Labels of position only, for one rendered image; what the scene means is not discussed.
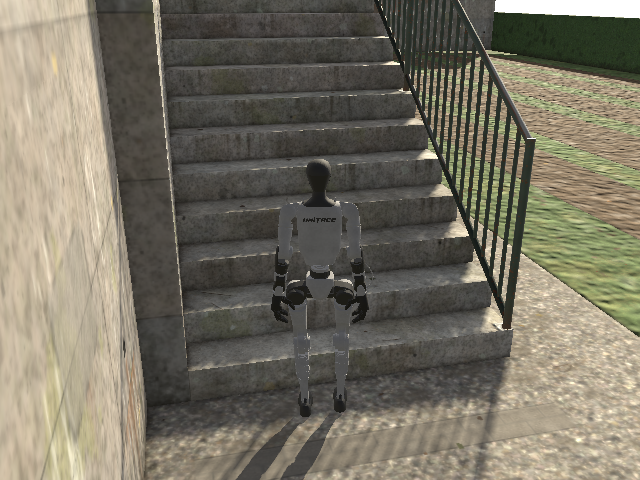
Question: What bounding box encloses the robot right hand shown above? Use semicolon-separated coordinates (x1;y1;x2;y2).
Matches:
345;294;369;323

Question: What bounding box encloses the left robot upper arm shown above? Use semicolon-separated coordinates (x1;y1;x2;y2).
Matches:
278;202;299;260

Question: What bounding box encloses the left robot shin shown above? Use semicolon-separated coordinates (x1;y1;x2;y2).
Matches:
293;337;310;403

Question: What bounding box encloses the right robot forearm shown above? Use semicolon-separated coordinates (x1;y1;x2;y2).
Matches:
350;244;367;296

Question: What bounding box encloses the right robot upper arm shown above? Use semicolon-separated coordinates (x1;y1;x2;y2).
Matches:
340;202;362;259

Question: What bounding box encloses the robot left hand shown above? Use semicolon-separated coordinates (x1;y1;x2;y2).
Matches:
271;294;295;323

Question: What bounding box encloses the left robot forearm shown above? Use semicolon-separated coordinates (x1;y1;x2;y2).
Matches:
272;245;289;296

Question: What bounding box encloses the humanoid robot torso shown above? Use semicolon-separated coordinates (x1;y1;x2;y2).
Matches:
296;197;343;300

